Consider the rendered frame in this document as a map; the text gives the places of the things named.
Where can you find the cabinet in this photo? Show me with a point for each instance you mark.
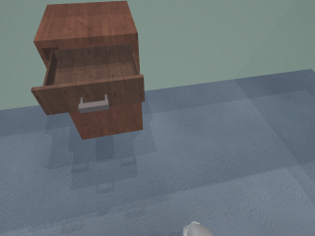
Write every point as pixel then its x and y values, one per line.
pixel 92 24

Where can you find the robot right thigh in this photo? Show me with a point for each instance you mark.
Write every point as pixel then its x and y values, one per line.
pixel 195 229

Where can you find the handle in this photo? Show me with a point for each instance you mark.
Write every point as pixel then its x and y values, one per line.
pixel 93 106

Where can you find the drawer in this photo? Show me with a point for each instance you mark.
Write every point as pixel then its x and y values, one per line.
pixel 90 73

